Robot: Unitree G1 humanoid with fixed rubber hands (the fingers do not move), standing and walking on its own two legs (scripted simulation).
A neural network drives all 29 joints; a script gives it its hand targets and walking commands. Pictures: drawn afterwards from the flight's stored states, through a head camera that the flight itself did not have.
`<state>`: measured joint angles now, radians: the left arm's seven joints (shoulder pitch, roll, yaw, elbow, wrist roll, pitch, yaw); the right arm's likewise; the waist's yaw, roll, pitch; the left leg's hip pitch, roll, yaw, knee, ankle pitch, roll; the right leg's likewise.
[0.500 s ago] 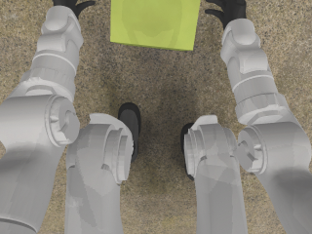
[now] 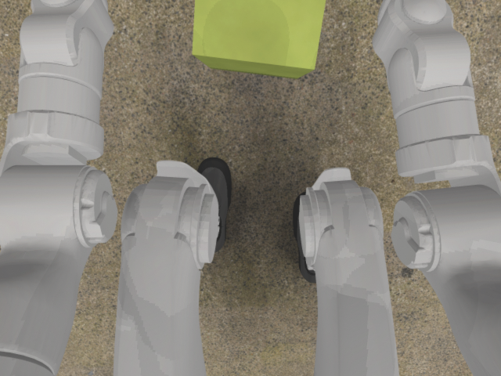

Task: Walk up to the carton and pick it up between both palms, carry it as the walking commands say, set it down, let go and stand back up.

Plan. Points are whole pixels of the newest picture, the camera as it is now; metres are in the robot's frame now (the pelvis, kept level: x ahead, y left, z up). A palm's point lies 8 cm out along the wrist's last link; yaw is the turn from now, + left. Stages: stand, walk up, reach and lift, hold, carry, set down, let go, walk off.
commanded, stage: set down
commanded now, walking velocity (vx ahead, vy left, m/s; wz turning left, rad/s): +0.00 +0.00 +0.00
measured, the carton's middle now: (260, 3) +0.56 +0.04 -0.31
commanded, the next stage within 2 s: let go in 0.96 s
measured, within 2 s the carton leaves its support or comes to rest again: neither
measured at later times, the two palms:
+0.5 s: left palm out of the picture +0.54 +0.23 +0.00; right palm out of the picture +0.55 -0.11 +0.00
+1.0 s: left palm out of the picture +0.54 +0.24 +0.14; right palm out of the picture +0.55 -0.11 +0.13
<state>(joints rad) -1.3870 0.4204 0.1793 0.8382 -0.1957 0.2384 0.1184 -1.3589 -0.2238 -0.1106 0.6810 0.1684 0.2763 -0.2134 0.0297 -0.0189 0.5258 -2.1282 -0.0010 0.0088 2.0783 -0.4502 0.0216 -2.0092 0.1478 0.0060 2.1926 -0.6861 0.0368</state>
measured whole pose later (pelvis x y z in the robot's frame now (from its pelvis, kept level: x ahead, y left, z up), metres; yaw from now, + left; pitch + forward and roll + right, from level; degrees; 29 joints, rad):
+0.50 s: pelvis +0.00 +0.00 +0.11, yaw +0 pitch +25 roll -2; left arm -1.33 0.42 0.18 0.67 -0.17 0.41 0.12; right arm -1.30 -0.23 -0.11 0.59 0.17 0.42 -0.22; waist 0.03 -0.02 0.52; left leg -1.75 -0.01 -0.02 1.76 -0.44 0.02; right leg -1.64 0.13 0.02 1.83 -0.63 0.03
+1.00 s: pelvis +0.00 -0.01 +0.23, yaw +1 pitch +25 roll -2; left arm -1.29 0.42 0.18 0.67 -0.12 0.42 0.07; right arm -1.24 -0.24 -0.11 0.57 0.14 0.45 -0.19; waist 0.03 -0.02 0.46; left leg -1.42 -0.02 -0.04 1.27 -0.29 0.00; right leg -1.33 0.12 0.03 1.35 -0.45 0.01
